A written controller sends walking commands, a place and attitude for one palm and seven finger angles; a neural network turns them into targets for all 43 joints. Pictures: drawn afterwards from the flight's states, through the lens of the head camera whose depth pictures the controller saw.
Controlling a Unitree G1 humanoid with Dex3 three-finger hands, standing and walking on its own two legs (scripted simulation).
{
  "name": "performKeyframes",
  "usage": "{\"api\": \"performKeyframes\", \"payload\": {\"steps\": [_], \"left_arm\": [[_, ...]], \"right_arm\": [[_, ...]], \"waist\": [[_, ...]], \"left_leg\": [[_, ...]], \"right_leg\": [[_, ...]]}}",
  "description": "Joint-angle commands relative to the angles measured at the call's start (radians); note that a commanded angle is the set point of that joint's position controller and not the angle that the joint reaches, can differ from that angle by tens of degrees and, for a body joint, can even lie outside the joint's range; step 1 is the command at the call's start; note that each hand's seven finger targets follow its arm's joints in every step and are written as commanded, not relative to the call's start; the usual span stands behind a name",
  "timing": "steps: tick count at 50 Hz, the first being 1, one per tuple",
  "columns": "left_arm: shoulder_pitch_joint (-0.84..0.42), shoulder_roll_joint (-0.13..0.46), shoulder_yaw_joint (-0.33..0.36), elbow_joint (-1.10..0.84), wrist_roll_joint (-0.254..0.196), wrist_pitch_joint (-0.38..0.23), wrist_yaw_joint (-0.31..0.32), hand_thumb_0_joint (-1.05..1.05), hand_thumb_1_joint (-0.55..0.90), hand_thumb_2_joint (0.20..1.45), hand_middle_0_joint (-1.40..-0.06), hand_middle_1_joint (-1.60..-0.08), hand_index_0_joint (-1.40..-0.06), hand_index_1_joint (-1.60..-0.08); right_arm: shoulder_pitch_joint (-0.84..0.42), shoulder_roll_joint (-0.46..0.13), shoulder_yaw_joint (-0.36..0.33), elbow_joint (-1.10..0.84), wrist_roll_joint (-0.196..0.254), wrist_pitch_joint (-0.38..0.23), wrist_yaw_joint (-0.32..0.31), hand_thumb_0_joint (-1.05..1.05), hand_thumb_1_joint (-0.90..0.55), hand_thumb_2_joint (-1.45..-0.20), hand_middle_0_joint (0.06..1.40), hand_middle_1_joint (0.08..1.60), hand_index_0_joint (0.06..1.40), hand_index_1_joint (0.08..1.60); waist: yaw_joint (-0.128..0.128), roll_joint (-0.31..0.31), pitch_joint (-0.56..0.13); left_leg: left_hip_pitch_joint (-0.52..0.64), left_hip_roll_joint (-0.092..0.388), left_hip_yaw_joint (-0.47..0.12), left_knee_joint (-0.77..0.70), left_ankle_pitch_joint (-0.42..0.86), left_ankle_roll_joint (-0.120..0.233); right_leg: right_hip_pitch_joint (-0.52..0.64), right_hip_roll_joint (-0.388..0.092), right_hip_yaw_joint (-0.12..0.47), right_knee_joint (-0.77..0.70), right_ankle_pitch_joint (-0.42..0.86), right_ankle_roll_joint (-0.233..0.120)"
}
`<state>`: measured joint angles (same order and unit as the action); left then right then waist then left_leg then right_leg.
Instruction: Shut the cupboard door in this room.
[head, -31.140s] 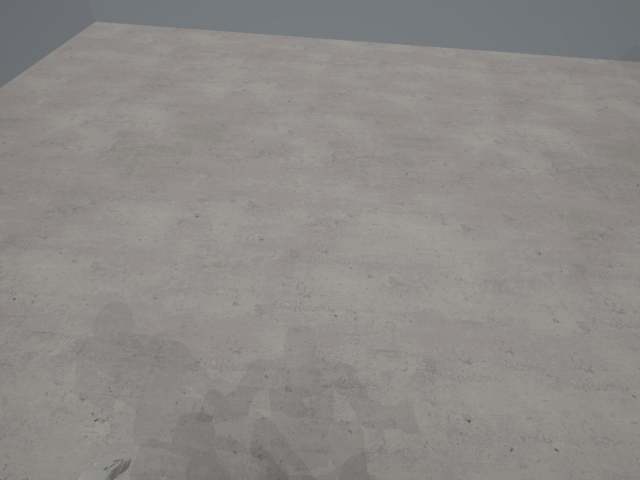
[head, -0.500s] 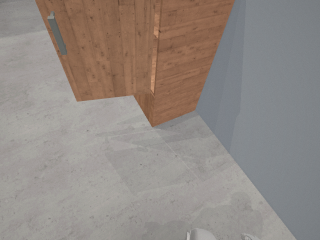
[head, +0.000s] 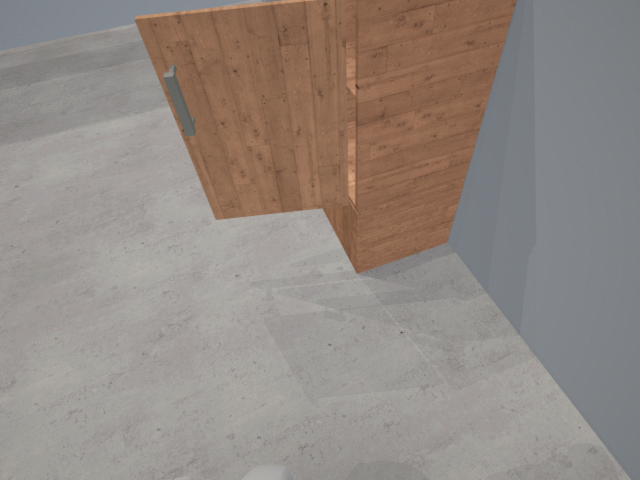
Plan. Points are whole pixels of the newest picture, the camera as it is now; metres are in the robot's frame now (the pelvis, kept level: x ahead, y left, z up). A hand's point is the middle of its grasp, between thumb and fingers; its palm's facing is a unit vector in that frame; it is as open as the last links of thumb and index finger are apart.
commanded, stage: take the last steps up to it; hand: left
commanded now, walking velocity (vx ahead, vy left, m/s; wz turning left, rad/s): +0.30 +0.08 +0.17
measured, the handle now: (181, 101) +0.87 +0.35 +0.02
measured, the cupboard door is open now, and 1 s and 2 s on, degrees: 75 75 75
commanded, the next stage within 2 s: come to a stop and stand still in 1.16 s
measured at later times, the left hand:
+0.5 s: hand out of the picture +0.01 +0.26 -0.18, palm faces +0.11 -0.98 -0.16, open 7.4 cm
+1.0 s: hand (204, 374) +0.31 +0.23 -0.17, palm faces +0.04 -0.97 -0.23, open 7.2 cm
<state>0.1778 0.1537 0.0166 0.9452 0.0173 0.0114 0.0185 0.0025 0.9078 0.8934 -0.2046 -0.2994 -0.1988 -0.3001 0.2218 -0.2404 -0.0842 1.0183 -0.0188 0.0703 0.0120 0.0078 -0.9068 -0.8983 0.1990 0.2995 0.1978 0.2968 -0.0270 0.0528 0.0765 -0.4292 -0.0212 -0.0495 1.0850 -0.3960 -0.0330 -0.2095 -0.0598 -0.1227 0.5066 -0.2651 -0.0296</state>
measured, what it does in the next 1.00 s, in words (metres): walks ahead: left foot, then right foot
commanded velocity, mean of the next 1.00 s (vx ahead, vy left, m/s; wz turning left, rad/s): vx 0.29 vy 0.00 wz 0.00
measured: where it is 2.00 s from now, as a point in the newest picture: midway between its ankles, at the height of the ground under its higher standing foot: (329, 435)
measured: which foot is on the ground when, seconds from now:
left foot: up 0.00-0.30, down 0.32-0.80, up 0.82-1.00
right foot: down 0.00-0.32, up 0.34-0.78, down 0.80-1.00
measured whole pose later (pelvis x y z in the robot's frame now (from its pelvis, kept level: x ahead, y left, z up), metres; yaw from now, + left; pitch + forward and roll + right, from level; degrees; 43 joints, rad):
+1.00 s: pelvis +0.25 +0.04 -0.01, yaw +1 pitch -2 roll +0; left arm 0.19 0.17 0.05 1.05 0.02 -0.05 0.01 -0.01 0.94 0.89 -0.20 -0.30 -0.20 -0.30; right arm 0.28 -0.16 -0.06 1.08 -0.02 -0.01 0.00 0.01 -0.91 -0.90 0.20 0.30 0.20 0.30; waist -0.03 0.03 0.09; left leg -0.48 0.11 0.02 1.18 -0.31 0.00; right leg -0.28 0.00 -0.15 0.52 -0.21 -0.08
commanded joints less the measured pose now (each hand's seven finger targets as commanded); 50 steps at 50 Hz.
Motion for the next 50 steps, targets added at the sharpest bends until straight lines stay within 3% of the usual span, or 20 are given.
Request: {"api": "performKeyframes", "payload": {"steps": [1, 9, 12, 14, 15, 16, 17, 20, 23, 25, 32, 36, 38, 39, 40, 41, 42, 44, 48, 50], "left_arm": [[0.066, 0.189, 0.06, -0.039, -0.001, -0.04, 0.008, 0.0, 0.9, 0.9, -0.2, -0.3, -0.2, -0.3], [0.213, 0.213, 0.068, 0.055, 0.018, -0.056, -0.003, 0.0, 0.9, 0.9, -0.2, -0.3, -0.2, -0.3], [0.199, 0.214, 0.069, 0.079, 0.013, -0.051, -0.007, 0.0, 0.9, 0.9, -0.2, -0.3, -0.2, -0.3], [0.17, 0.187, 0.061, 0.089, 0.001, -0.043, -0.011, 0.0, 0.9, 0.9, -0.2, -0.3, -0.2, -0.3], [0.154, 0.149, 0.05, 0.082, -0.005, -0.04, -0.015, 0.0, 0.9, 0.9, -0.2, -0.3, -0.2, -0.3], [0.136, 0.085, 0.035, 0.054, -0.006, -0.04, -0.022, 0.0, 0.9, 0.9, -0.2, -0.3, -0.2, -0.3], [0.068, 0.088, 0.033, 0.023, 0.006, -0.04, -0.02, 0.0, 0.9, 0.9, -0.2, -0.3, -0.2, -0.3], [0.031, 0.094, 0.041, 0.052, 0.009, -0.039, -0.032, 0.0, 0.9, 0.9, -0.2, -0.3, -0.2, -0.3], [0.095, 0.076, 0.04, 0.086, 0.005, -0.038, -0.042, 0.0, 0.9, 0.9, -0.2, -0.3, -0.2, -0.3], [0.098, 0.073, 0.04, 0.083, 0.005, -0.029, -0.04, 0.0, 0.9, 0.9, -0.2, -0.3, -0.2, -0.3], [-0.081, 0.062, 0.033, 0.001, -0.004, -0.028, -0.048, 0.0, 0.9, 0.9, -0.2, -0.3, -0.2, -0.3], [-0.03, 0.073, 0.037, 0.007, -0.007, -0.041, -0.042, 0.0, 0.9, 0.9, -0.2, -0.3, -0.2, -0.3], [0.178, 0.114, 0.051, 0.067, 0.0, -0.059, -0.034, 0.0, 0.9, 0.9, -0.2, -0.3, -0.2, -0.3], [0.33, 0.177, 0.07, 0.114, 0.01, -0.074, -0.027, 0.0, 0.9, 0.9, -0.2, -0.3, -0.2, -0.3], [0.411, 0.289, 0.097, 0.136, 0.011, -0.083, -0.014, 0.0, 0.9, 0.9, -0.2, -0.3, -0.2, -0.3], [0.377, 0.309, 0.097, 0.131, -0.015, -0.077, -0.01, 0.0, 0.9, 0.9, -0.2, -0.3, -0.2, -0.3], [0.271, 0.265, 0.087, 0.11, -0.016, -0.074, -0.008, 0.0, 0.9, 0.9, -0.2, -0.3, -0.2, -0.3], [0.105, 0.183, 0.064, 0.065, -0.014, -0.074, -0.005, 0.0, 0.9, 0.9, -0.2, -0.3, -0.2, -0.3], [0.044, 0.12, 0.043, 0.063, 0.001, -0.084, -0.004, 0.0, 0.9, 0.9, -0.2, -0.3, -0.2, -0.3], [0.074, 0.114, 0.046, 0.072, 0.003, -0.087, -0.007, 0.0, 0.9, 0.9, -0.2, -0.3, -0.2, -0.3]], "right_arm": [[0.006, -0.055, -0.009, -0.046, -0.008, -0.02, 0.004, 0.0, -0.9, -0.9, 0.2, 0.3, 0.2, 0.3], [-0.088, -0.008, 0.013, -0.073, -0.003, -0.058, 0.017, 0.0, -0.9, -0.9, 0.2, 0.3, 0.2, 0.3], [-0.012, 0.013, 0.023, -0.044, 0.0, -0.074, 0.012, 0.0, -0.9, -0.9, 0.2, 0.3, 0.2, 0.3], [0.089, -0.002, 0.025, 0.002, 0.003, -0.092, 0.0, 0.0, -0.9, -0.9, 0.2, 0.3, 0.2, 0.3], [0.163, -0.058, 0.012, 0.022, 0.004, -0.101, -0.01, 0.0, -0.9, -0.9, 0.2, 0.3, 0.2, 0.3], [0.231, -0.151, -0.012, 0.034, -0.003, -0.103, -0.017, 0.0, -0.9, -0.9, 0.2, 0.3, 0.2, 0.3], [0.272, -0.181, -0.015, 0.039, -0.005, -0.095, -0.022, 0.0, -0.9, -0.9, 0.2, 0.3, 0.2, 0.3], [0.184, -0.082, 0.014, 0.041, -0.003, -0.11, -0.031, 0.0, -0.9, -0.9, 0.2, 0.3, 0.2, 0.3], [0.176, -0.037, 0.024, 0.04, 0.003, -0.136, -0.036, 0.0, -0.9, -0.9, 0.2, 0.3, 0.2, 0.3], [0.198, -0.034, 0.029, 0.051, 0.008, -0.146, -0.039, 0.0, -0.9, -0.9, 0.2, 0.3, 0.2, 0.3], [0.26, -0.024, 0.032, 0.091, 0.0, -0.157, -0.051, 0.0, -0.9, -0.9, 0.2, 0.3, 0.2, 0.3], [0.251, -0.061, 0.021, 0.113, -0.001, -0.152, -0.053, 0.0, -0.9, -0.9, 0.2, 0.3, 0.2, 0.3], [0.236, -0.081, 0.013, 0.11, 0.005, -0.148, -0.05, 0.0, -0.9, -0.9, 0.2, 0.3, 0.2, 0.3], [0.231, -0.069, 0.015, 0.101, 0.015, -0.148, -0.041, 0.0, -0.9, -0.9, 0.2, 0.3, 0.2, 0.3], [0.297, 0.01, 0.025, 0.077, 0.029, -0.15, -0.031, 0.0, -0.9, -0.9, 0.2, 0.3, 0.2, 0.3], [0.247, 0.001, 0.027, 0.059, 0.033, -0.141, -0.033, 0.0, -0.9, -0.9, 0.2, 0.3, 0.2, 0.3], [0.209, 0.014, 0.021, 0.06, 0.029, -0.134, -0.029, 0.0, -0.9, -0.9, 0.2, 0.3, 0.2, 0.3], [0.152, 0.038, 0.021, 0.05, 0.011, -0.116, -0.017, 0.0, -0.9, -0.9, 0.2, 0.3, 0.2, 0.3], [0.217, 0.071, 0.022, 0.063, -0.007, -0.078, -0.009, 0.0, -0.9, -0.9, 0.2, 0.3, 0.2, 0.3], [0.178, 0.074, 0.025, 0.046, -0.009, -0.075, -0.005, 0.0, -0.9, -0.9, 0.2, 0.3, 0.2, 0.3]], "waist": [[0.047, -0.209, -0.023], [0.106, -0.22, -0.017], [0.071, -0.218, -0.057], [0.019, -0.133, -0.082], [-0.023, 0.017, -0.11], [-0.057, 0.258, -0.085], [-0.079, 0.219, -0.012], [-0.032, 0.141, 0.131], [0.013, 0.053, 0.102], [0.026, 0.064, 0.086], [0.005, 0.077, 0.121], [0.042, 0.071, 0.052], [0.135, 0.02, -0.078], [0.199, -0.055, -0.182], [0.189, -0.31, -0.314], [0.168, -0.248, -0.293], [0.131, -0.135, -0.164], [0.064, -0.089, -0.03], [-0.013, -0.138, -0.026], [-0.006, -0.153, -0.014]], "left_leg": [[-0.077, 0.061, 0.015, 0.036, 0.068, -0.026], [-0.007, 0.085, 0.108, -0.357, -0.042, -0.008], [0.163, 0.048, 0.161, -0.537, 0.015, 0.008], [0.414, 0.035, 0.181, -0.721, 0.117, 0.009], [0.556, 0.137, 0.055, -0.766, 0.053, 0.036], [0.599, 0.359, -0.244, -0.87, -0.104, 0.119], [0.536, 0.436, -0.318, -0.934, -0.145, 0.189], [0.383, 0.37, -0.189, -0.949, 0.003, 0.185], [0.401, 0.296, -0.032, -0.924, 0.335, 0.162], [0.417, 0.283, 0.024, -0.914, 0.472, 0.156], [0.46, 0.29, 0.075, -0.891, 0.659, 0.17], [0.473, 0.299, 0.111, -0.756, 0.994, 0.156], [0.434, 0.262, 0.132, -0.493, 1.06, 0.115], [0.256, 0.202, 0.16, -0.234, 0.821, 0.08], [-0.026, 0.013, 0.169, 0.137, 0.014, 0.032], [-0.072, 0.019, 0.038, 0.316, -0.174, 0.052], [-0.11, 0.075, 0.018, 0.351, -0.098, 0.061], [-0.097, 0.145, 0.007, 0.284, 0.044, 0.056], [0.016, 0.15, 0.062, 0.073, 0.102, 0.022], [0.011, 0.151, 0.09, -0.035, 0.128, 0.007]], "right_leg": [[0.025, -0.247, 0.222, -0.308, -0.112, -0.061], [0.097, -0.289, 0.243, -0.338, -0.21, -0.1], [0.047, -0.246, 0.175, -0.28, -0.163, -0.079], [-0.101, -0.179, 0.091, -0.169, -0.192, -0.022], [-0.234, -0.123, 0.033, -0.021, -0.205, 0.018], [-0.42, -0.021, -0.067, 0.222, -0.269, 0.062], [-0.493, -0.023, -0.007, 0.37, -0.304, 0.049], [-0.51, -0.084, 0.072, 0.541, -0.137, 0.038], [-0.481, -0.071, 0.05, 0.593, -0.011, 0.057], [-0.498, -0.064, 0.046, 0.623, 0.027, 0.064], [-0.513, -0.059, 0.019, 0.366, 0.095, 0.045], [-0.267, 0.017, -0.033, 0.182, 0.044, -0.011], [0.016, 0.058, -0.041, 0.064, 0.111, -0.035], [0.285, -0.043, 0.077, 0.028, 0.209, -0.078], [0.504, -0.354, 0.551, -0.052, 0.396, -0.204], [0.409, -0.415, 0.635, -0.156, 0.383, -0.257], [0.282, -0.39, 0.559, -0.21, 0.168, -0.25], [-0.003, -0.305, 0.408, -0.264, -0.043, -0.161], [-0.179, -0.202, 0.193, -0.322, -0.038, -0.105], [-0.179, -0.185, 0.165, -0.333, 0.021, -0.112]]}}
